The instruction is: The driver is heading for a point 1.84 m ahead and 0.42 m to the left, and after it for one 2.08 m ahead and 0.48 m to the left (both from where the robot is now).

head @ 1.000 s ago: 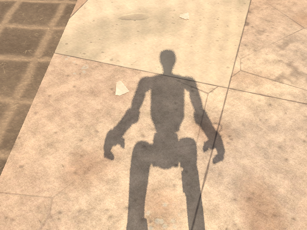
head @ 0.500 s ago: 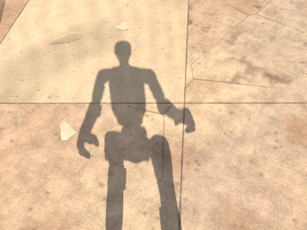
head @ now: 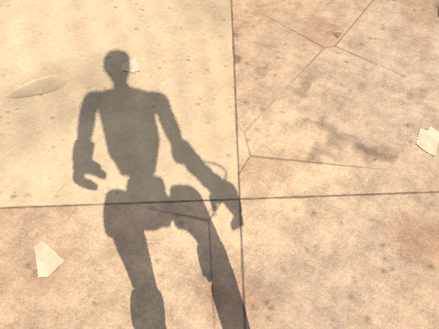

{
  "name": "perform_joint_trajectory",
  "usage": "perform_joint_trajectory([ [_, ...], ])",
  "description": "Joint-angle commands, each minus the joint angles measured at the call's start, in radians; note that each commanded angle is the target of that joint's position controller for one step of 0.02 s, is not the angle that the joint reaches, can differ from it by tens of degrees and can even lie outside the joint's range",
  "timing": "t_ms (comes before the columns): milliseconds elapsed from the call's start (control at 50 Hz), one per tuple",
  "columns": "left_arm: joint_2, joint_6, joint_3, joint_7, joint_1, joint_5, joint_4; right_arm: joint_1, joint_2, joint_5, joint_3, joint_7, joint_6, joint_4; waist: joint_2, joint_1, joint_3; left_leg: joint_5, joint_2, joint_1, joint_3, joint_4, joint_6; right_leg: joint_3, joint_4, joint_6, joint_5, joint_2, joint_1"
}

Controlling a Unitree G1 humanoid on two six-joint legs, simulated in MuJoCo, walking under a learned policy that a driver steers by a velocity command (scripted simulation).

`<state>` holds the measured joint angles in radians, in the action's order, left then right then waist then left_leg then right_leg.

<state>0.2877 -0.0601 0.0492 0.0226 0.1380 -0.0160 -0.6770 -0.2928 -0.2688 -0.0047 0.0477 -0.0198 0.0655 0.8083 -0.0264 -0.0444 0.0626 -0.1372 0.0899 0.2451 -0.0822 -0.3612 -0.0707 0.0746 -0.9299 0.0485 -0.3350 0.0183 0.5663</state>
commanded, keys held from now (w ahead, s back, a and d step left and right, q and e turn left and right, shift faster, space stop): q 0.68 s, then e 0.32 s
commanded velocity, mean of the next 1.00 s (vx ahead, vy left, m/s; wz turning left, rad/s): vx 0.05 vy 0.00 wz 0.36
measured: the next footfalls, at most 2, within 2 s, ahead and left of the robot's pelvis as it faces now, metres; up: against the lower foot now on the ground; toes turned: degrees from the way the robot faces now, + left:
right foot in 0.22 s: +0.23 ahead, -0.12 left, +0.00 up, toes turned +15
left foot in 0.66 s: +0.10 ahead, +0.12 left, +0.00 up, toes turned +25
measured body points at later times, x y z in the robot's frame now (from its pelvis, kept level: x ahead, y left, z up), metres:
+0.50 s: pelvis +0.11 -0.03 +0.00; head +0.16 -0.02 +0.44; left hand +0.18 +0.28 -0.10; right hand +0.32 -0.27 -0.11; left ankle +0.07 +0.11 -0.69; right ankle +0.19 -0.13 -0.75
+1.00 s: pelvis +0.11 +0.03 -0.01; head +0.12 +0.05 +0.44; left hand +0.08 +0.33 -0.13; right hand +0.36 -0.12 -0.10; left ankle +0.07 +0.11 -0.75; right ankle +0.15 -0.11 -0.72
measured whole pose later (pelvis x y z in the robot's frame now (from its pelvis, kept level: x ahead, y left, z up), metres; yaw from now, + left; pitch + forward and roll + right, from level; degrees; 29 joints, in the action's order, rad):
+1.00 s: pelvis +0.11 +0.03 -0.01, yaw +23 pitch +0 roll +0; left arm 0.29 0.05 0.06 0.01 0.21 0.02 -0.82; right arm -0.11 -0.21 0.02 0.01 0.02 -0.02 0.72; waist -0.03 0.02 0.03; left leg -0.27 0.04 0.21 0.06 -0.48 -0.07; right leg 0.02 -0.77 0.08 -0.42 0.05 0.33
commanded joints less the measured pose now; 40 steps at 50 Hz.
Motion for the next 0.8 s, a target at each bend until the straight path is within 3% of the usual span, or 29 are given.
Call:
perform_joint_trajectory([
  [20, 0.066, 0.011, 0.02, 0.01, 0.047, 0.005, 0.042, 0.04, -0.211, -0.018, 0.059, 0.029, -0.013, -0.072, 0.116, 0.049, -0.177, 0.659, -0.23, -0.072, -0.184, 0.028, -0.15, -0.011, 0.126, 0.029, 0.129, -0.036, -0.08],
  [80, 0.061, 0.019, 0.019, 0.004, -0.041, 0.011, 0.06, 0.019, -0.198, -0.025, 0.059, 0.047, -0.044, -0.068, 0.13, 0.023, -0.162, 0.508, -0.208, -0.052, -0.211, 0.01, -0.114, 0.007, 0.236, 0.033, 0.215, -0.061, -0.109],
  [140, 0.076, 0.008, 0.025, -0.007, -0.094, 0.016, 0.073, 0.014, -0.193, -0.021, 0.062, 0.058, -0.068, -0.075, 0.146, 0.014, -0.142, 0.379, -0.206, -0.081, -0.291, -0.028, -0.105, 0.034, 0.341, 0.027, 0.195, -0.078, -0.128],
  [180, 0.097, -0.006, 0.035, -0.012, -0.069, 0.017, 0.065, 0.047, -0.188, -0.02, 0.062, 0.062, -0.077, -0.097, 0.164, 0.038, -0.133, 0.307, -0.197, -0.097, -0.353, -0.071, -0.088, 0.044, 0.441, 0.009, 0.194, -0.076, -0.181],
  [200, 0.101, -0.015, 0.039, -0.013, -0.032, 0.016, 0.053, 0.077, -0.179, -0.022, 0.059, 0.064, -0.079, -0.111, 0.163, 0.068, -0.133, 0.263, -0.171, -0.083, -0.358, -0.113, -0.065, 0.034, 0.543, -0.011, 0.287, -0.063, -0.254],
  [220, 0.134, -0.02, 0.047, -0.007, -0.002, 0.005, 0.049, 0.071, -0.146, -0.015, 0.048, 0.063, -0.077, -0.125, 0.125, 0.07, -0.169, 0.159, -0.131, -0.027, -0.337, -0.194, -0.028, 0.078, 0.585, -0.052, 0.423, 0.03, -0.391],
  [240, 0.188, -0.014, 0.055, 0.006, 0.027, -0.01, 0.058, 0.016, -0.09, 0.006, 0.032, 0.061, -0.073, -0.134, -0.059, 0.045, -0.243, -0.209, -0.036, 0.103, -0.214, -0.413, 0.023, 0.254, 0.542, -0.144, 0.762, 0.239, -0.574],
  [260, 0.191, 0.007, 0.057, 0.002, 0.055, -0.03, 0.04, -0.091, -0.098, -0.009, 0.032, 0.06, -0.075, -0.145, -0.259, -0.002, -0.293, -0.618, 0.053, 0.287, -0.105, -0.587, 0.072, 0.501, 0.541, -0.32, 0.856, 0.415, -0.67],
  [280, 0.141, 0.015, 0.049, -0.001, 0.03, -0.005, 0.051, -0.123, -0.187, -0.004, 0.052, 0.059, -0.079, -0.115, -0.175, 0.005, -0.258, -0.568, -0.024, 0.332, -0.09, -0.748, 0.115, 0.505, 0.558, -0.344, 0.736, 0.417, -0.623],
  [300, 0.096, 0.018, 0.036, -0.001, -0.001, -0.002, 0.061, -0.069, -0.229, -0.014, 0.071, 0.06, -0.092, -0.105, -0.102, 0.021, -0.203, -0.488, -0.048, 0.348, -0.076, -0.822, 0.14, 0.37, 0.552, -0.302, 0.654, 0.343, -0.563],
  [320, 0.088, 0.025, 0.031, -0.001, -0.038, -0.002, 0.065, -0.048, -0.221, -0.018, 0.075, 0.065, -0.109, -0.099, -0.059, 0.012, -0.175, -0.429, -0.064, 0.345, -0.06, -0.845, 0.157, 0.277, 0.563, -0.268, 0.563, 0.284, -0.504],
  [340, 0.09, 0.031, 0.03, 0.001, -0.065, 0.002, 0.064, -0.027, -0.213, -0.016, 0.076, 0.068, -0.122, -0.111, -0.069, 0.013, -0.145, -0.38, -0.081, 0.344, -0.048, -0.854, 0.169, 0.229, 0.579, -0.262, 0.507, 0.262, -0.45],
  [380, 0.106, 0.041, 0.033, 0.006, -0.069, -0.007, 0.05, -0.006, -0.157, -0.019, 0.061, 0.06, -0.129, -0.132, -0.11, 0.016, -0.115, -0.313, -0.086, 0.299, 0.009, -0.809, 0.18, 0.121, 0.62, -0.264, 0.483, 0.207, -0.372],
  [460, 0.132, 0.051, 0.045, 0.018, -0.044, -0.004, 0.03, 0.065, -0.125, -0.013, 0.046, 0.047, -0.121, -0.183, -0.125, 0.049, -0.156, -0.267, -0.128, 0.271, 0.04, -0.633, 0.18, 0.063, 0.628, -0.297, 0.503, 0.243, -0.439],
  [540, 0.173, 0.06, 0.059, 0.007, -0.052, 0.006, 0.017, 0.089, -0.135, -0.011, 0.042, 0.027, -0.121, -0.207, -0.135, 0.059, -0.169, -0.23, -0.136, 0.153, 0.089, -0.467, 0.149, 0.007, 0.625, -0.291, 0.48, 0.269, -0.42],
  [580, 0.185, 0.062, 0.063, 0.002, -0.046, 0.017, 0.006, 0.088, -0.146, -0.012, 0.047, 0.017, -0.125, -0.214, -0.138, 0.055, -0.161, -0.216, -0.13, 0.117, 0.107, -0.38, 0.124, -0.002, 0.604, -0.275, 0.453, 0.284, -0.43],
  [620, 0.19, 0.064, 0.065, 0.001, -0.061, 0.037, -0.004, 0.042, -0.145, -0.011, 0.053, 0.007, -0.127, -0.202, -0.125, 0.017, -0.157, -0.105, -0.107, 0.018, 0.14, -0.201, 0.079, -0.038, 0.539, -0.224, 0.397, 0.274, -0.404],
  [640, 0.168, 0.065, 0.061, 0.001, -0.028, 0.042, -0.022, 0.011, -0.161, -0.007, 0.062, 0.009, -0.126, -0.19, -0.095, 0.01, -0.155, -0.034, -0.088, -0.068, 0.128, -0.111, 0.045, -0.075, 0.47, -0.17, 0.317, 0.242, -0.352],
  [660, 0.123, 0.065, 0.051, -0.004, 0.02, 0.025, -0.037, -0.011, -0.225, -0.006, 0.082, 0.02, -0.125, -0.193, 0.076, 0.022, -0.14, 0.172, -0.193, -0.182, -0.046, -0.012, -0.013, -0.173, 0.282, -0.072, 0.132, 0.164, -0.208],
  [680, 0.079, 0.064, 0.034, -0.005, -0.007, -0.021, 0.021, 0.011, -0.345, 0.003, 0.103, 0.034, -0.122, -0.23, 0.37, 0.046, -0.108, 0.423, -0.452, -0.239, -0.416, 0.015, -0.197, -0.217, 0.023, 0.029, -0.301, 0.0, 0.083],
  [700, 0.124, 0.06, 0.048, 0.004, -0.091, -0.007, 0.029, -0.008, -0.287, 0.041, 0.085, 0.027, -0.1, -0.236, 0.254, -0.036, -0.162, 0.378, -0.482, -0.169, -0.418, 0.04, -0.281, -0.059, -0.156, 0.023, -0.341, -0.006, 0.088],
  [720, 0.141, 0.066, 0.056, 0.006, -0.072, 0.019, 0.014, 0.038, -0.243, 0.045, 0.068, 0.025, -0.083, -0.228, 0.197, 0.0, -0.145, 0.323, -0.428, -0.137, -0.305, 0.038, -0.236, -0.036, -0.207, 0.006, -0.261, 0.019, 0.075],
  [740, 0.136, 0.073, 0.059, 0.01, -0.028, 0.024, -0.02, 0.103, -0.199, 0.029, 0.057, 0.027, -0.073, -0.227, 0.16, 0.033, -0.138, 0.258, -0.365, -0.128, -0.222, 0.031, -0.174, -0.031, -0.195, 0.002, -0.181, 0.034, 0.061],
  [760, 0.134, 0.079, 0.059, 0.013, -0.002, 0.017, -0.047, 0.141, -0.151, 0.016, 0.039, 0.03, -0.068, -0.224, 0.157, 0.045, -0.142, 0.264, -0.336, -0.127, -0.17, 0.023, -0.139, -0.032, -0.182, 0.01, -0.12, 0.043, 0.041],
  [800, 0.108, 0.084, 0.053, 0.007, 0.045, 0.016, -0.079, 0.168, -0.076, 0.026, 0.003, 0.035, -0.06, -0.204, 0.167, 0.074, -0.158, 0.338, -0.29, -0.071, -0.072, 0.025, -0.124, -0.036, -0.163, 0.031, -0.02, 0.042, -0.088],
])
